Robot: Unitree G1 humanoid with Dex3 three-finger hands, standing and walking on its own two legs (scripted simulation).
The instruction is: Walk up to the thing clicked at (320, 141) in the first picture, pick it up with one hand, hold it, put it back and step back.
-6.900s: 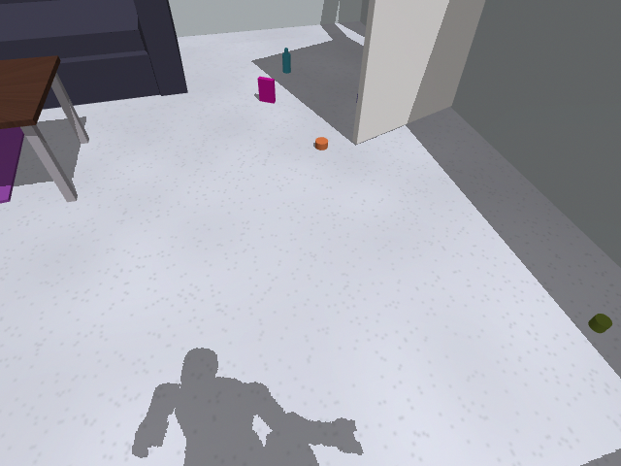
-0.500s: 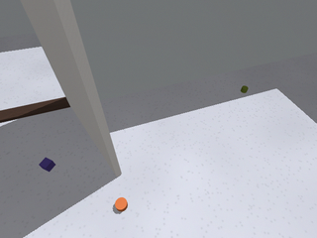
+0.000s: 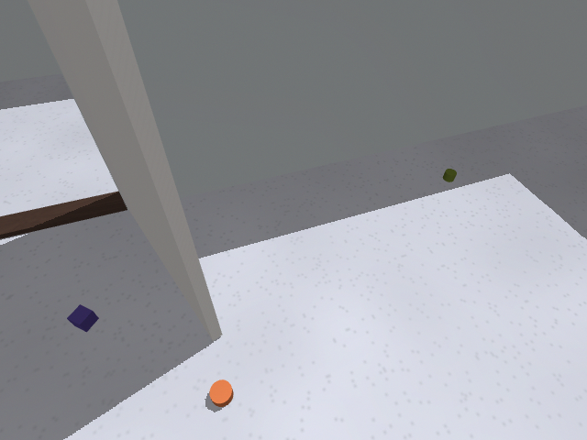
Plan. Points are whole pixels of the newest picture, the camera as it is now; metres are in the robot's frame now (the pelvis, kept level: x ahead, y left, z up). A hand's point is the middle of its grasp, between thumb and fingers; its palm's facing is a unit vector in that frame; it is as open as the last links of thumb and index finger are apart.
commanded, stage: stand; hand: left
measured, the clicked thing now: (221, 393) +0.41 +0.22 -0.76
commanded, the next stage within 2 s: none
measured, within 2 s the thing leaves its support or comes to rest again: neither
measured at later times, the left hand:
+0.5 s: hand out of the picture +0.10 +0.24 -0.15, palm faces -0.03 -0.94 -0.34, open 7.4 cm
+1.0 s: hand out of the picture +0.09 +0.24 -0.15, palm faces -0.02 -0.94 -0.34, open 7.4 cm
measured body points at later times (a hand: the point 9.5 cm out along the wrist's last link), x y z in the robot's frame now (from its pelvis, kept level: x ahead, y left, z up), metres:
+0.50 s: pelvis +0.01 -0.01 +0.00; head +0.02 -0.01 +0.45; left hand +0.10 +0.29 -0.13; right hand +0.09 -0.31 -0.14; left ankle +0.02 +0.13 -0.75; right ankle -0.01 -0.13 -0.75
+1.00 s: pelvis +0.01 -0.01 +0.00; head +0.02 -0.01 +0.45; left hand +0.09 +0.29 -0.13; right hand +0.09 -0.31 -0.13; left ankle +0.02 +0.13 -0.75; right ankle -0.01 -0.13 -0.75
